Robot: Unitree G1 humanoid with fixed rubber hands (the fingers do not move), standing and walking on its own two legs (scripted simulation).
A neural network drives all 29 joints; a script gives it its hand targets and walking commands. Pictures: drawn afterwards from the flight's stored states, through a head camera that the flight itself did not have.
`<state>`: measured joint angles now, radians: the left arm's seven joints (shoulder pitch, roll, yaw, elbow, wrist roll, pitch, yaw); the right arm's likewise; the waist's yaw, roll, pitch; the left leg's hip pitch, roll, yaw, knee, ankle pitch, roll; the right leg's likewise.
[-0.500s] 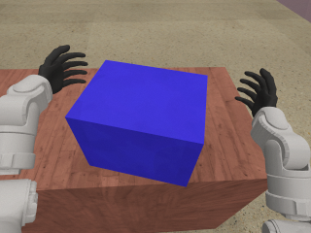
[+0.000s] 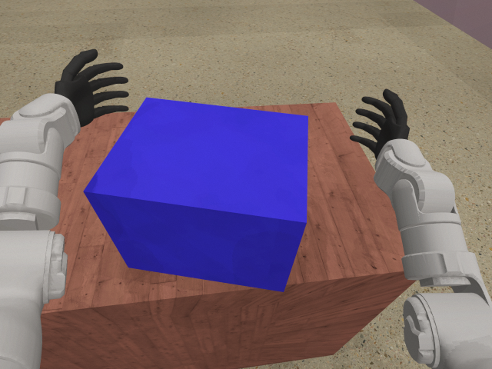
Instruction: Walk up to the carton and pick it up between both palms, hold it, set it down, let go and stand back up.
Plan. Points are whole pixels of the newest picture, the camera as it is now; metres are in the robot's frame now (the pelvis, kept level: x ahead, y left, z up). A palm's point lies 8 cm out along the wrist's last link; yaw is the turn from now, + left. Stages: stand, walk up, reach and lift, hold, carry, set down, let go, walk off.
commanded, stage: reach and lift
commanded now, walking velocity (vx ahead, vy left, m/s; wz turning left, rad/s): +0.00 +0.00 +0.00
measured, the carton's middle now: (214, 194) +0.38 +0.00 +0.06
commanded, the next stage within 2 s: none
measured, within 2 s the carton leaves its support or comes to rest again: neither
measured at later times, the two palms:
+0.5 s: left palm (86, 140) +0.47 +0.20 +0.14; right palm (367, 184) +0.33 -0.25 +0.10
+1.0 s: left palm (96, 152) +0.47 +0.19 +0.12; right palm (348, 189) +0.33 -0.22 +0.09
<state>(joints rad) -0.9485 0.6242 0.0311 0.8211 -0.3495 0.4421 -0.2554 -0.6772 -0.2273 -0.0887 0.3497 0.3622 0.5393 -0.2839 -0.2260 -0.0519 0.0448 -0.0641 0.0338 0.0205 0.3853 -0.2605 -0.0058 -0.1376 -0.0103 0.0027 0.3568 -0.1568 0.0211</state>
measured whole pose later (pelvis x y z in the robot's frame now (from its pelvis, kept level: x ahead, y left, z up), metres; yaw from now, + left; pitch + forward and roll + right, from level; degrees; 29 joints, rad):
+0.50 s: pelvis +0.00 +0.00 +0.00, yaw +0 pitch +2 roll -1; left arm -0.89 0.59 -0.03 1.03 -0.35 0.12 -0.21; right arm -0.57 -0.19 0.01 0.61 0.34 0.17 -0.26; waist -0.23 -0.05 0.01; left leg -0.20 0.03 0.02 0.41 -0.25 -0.01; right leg -0.26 -0.01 0.00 0.36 -0.14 0.02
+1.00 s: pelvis +0.00 +0.01 +0.00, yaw +0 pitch +4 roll -1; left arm -0.86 0.53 -0.03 1.03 -0.33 0.11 -0.16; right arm -0.56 -0.11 0.03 0.66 0.34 0.07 -0.30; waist -0.23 -0.05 -0.03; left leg -0.24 0.03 0.02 0.44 -0.26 -0.01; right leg -0.29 -0.01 0.00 0.36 -0.13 0.02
